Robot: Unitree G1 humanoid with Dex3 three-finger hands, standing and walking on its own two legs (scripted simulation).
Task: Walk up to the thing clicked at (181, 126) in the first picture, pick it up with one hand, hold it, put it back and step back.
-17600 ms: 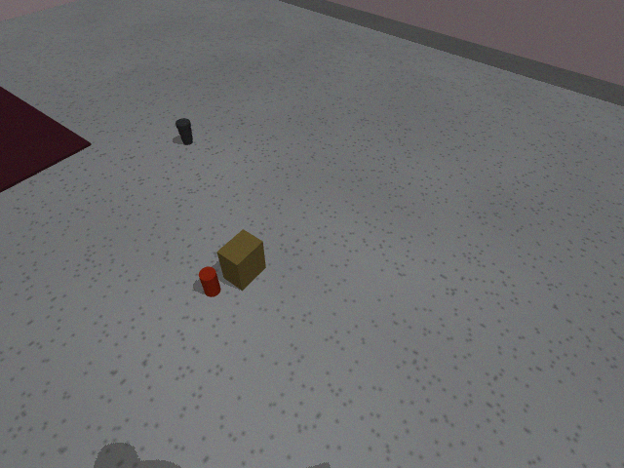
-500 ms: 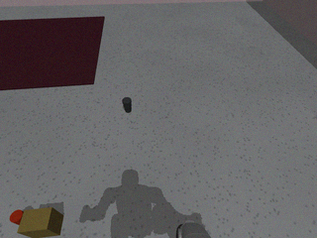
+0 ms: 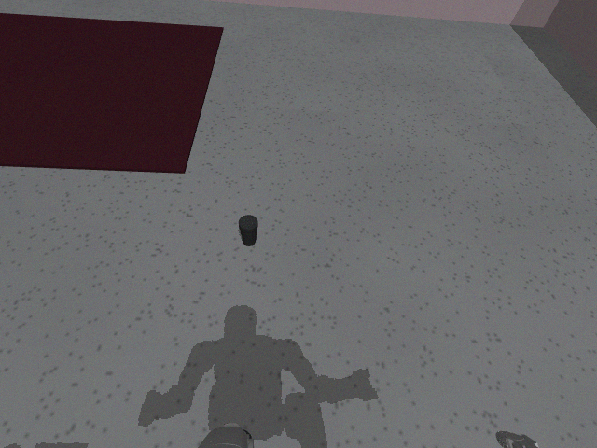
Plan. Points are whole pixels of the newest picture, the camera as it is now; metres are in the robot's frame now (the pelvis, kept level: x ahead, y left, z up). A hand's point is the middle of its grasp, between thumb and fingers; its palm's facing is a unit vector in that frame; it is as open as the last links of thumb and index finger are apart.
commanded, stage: walk up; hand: left
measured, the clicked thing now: (248, 232) +0.95 +0.18 -0.69
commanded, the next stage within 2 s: none
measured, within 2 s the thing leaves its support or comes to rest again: neither
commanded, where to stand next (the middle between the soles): +0.60 -0.03 m, yaw -1 degrees
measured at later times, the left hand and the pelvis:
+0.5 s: hand (155, 324) +0.31 +0.24 -0.12, palm faces -0.09 -0.91 -0.40, open 7.4 cm; pelvis +0.21 -0.03 +0.00, yaw -2 degrees
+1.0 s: hand (161, 288) +0.39 +0.26 -0.15, palm faces -0.02 -0.94 -0.34, open 7.4 cm; pelvis +0.37 -0.01 +0.00, yaw +0 degrees
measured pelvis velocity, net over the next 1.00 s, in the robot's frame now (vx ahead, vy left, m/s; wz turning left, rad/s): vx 0.37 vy -0.01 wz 0.00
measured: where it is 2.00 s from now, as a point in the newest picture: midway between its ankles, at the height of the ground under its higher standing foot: (298, 330)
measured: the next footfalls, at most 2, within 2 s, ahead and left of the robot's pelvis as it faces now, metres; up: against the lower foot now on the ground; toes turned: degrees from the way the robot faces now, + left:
right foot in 0.48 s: +0.33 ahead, -0.16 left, +0.00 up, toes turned -6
left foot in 0.92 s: +0.48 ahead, +0.10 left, +0.00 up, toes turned +4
